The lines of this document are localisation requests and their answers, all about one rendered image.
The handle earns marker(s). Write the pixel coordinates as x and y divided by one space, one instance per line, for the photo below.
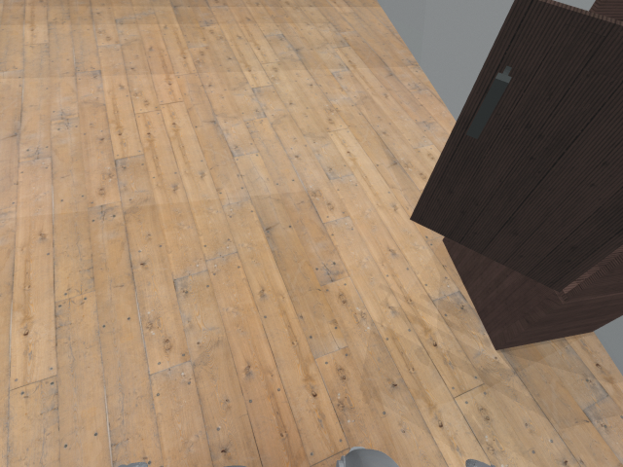
491 100

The cupboard door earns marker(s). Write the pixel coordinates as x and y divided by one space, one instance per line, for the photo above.
541 189

